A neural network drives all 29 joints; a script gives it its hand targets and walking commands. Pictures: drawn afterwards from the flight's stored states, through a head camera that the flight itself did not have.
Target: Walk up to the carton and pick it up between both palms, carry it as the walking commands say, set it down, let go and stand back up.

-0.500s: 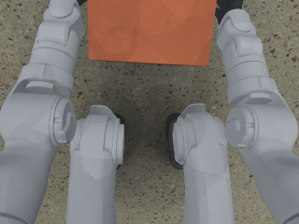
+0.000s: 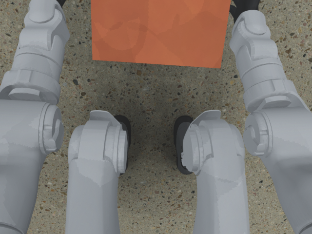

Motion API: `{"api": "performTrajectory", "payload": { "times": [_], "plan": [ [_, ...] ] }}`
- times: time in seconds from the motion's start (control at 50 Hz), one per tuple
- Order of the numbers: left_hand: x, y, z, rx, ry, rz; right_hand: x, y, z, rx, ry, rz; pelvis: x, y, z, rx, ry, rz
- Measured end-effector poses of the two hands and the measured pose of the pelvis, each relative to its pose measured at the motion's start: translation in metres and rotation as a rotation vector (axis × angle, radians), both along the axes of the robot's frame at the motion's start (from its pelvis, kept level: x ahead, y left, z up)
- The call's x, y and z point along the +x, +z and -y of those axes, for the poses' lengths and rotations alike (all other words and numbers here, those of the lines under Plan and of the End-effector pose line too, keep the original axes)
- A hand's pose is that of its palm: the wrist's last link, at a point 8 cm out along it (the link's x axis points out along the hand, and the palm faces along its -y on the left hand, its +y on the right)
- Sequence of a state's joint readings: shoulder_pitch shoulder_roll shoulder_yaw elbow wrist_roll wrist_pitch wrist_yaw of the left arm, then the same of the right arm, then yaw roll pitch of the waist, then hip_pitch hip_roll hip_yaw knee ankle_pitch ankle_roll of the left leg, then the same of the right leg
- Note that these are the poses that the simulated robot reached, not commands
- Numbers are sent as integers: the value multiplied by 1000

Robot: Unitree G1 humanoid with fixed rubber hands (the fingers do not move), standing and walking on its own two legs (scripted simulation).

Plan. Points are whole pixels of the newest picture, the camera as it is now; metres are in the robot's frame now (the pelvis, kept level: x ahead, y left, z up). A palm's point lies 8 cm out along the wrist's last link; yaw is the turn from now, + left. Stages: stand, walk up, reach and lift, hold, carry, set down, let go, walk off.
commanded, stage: set down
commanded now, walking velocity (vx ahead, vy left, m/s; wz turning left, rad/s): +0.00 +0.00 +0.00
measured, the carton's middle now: (158, 3) +0.54 +0.00 -0.24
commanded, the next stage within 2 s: let go in 1.52 s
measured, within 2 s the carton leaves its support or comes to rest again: neither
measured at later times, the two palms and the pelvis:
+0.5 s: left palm out of the picture +0.53 +0.20 -0.11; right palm out of the picture +0.52 -0.19 -0.11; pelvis -0.02 +0.00 +0.04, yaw +0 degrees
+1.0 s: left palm out of the picture +0.54 +0.21 +0.04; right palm out of the picture +0.52 -0.20 +0.03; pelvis -0.02 +0.00 +0.17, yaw +1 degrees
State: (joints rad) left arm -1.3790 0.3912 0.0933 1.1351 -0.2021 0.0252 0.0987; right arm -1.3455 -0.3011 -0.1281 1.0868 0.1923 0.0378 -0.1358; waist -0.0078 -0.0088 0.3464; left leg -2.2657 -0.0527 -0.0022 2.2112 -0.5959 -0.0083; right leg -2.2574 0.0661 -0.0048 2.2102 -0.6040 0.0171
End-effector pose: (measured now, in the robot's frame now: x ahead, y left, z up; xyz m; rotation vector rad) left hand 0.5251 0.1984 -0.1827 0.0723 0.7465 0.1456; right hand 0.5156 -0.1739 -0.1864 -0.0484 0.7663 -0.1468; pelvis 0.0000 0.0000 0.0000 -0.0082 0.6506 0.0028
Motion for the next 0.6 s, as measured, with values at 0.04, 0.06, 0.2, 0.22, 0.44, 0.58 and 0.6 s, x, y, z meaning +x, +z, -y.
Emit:
{"api": "performTrajectory", "payload": {
  "times": [0.04,0.06,0.2,0.22,0.44,0.58,0.6],
  "plan": [
    [-1,1,-4,8,-7,1,-2,-1,4,0,-12,-4,0,-1,-1,-2,3,-1],
    [-1,2,-5,8,-11,-1,-2,-1,5,6,-16,2,-1,-1,-2,-3,5,-1],
    [7,10,-1,-16,-20,50,-4,4,17,-4,-34,29,-8,-3,-4,-4,7,40],
    [10,12,0,-21,-20,66,-3,6,19,-8,-34,42,-10,-3,-4,-5,5,53],
    [5,47,2,-21,-14,81,5,52,17,-7,-28,96,-19,25,-3,-3,-1,126],
    [15,105,-9,10,-16,100,12,105,18,-1,-48,108,-16,63,-3,-8,8,124],
    [17,113,-8,7,-22,106,13,111,19,0,-49,114,-16,69,-3,-8,10,123]
  ]
}}
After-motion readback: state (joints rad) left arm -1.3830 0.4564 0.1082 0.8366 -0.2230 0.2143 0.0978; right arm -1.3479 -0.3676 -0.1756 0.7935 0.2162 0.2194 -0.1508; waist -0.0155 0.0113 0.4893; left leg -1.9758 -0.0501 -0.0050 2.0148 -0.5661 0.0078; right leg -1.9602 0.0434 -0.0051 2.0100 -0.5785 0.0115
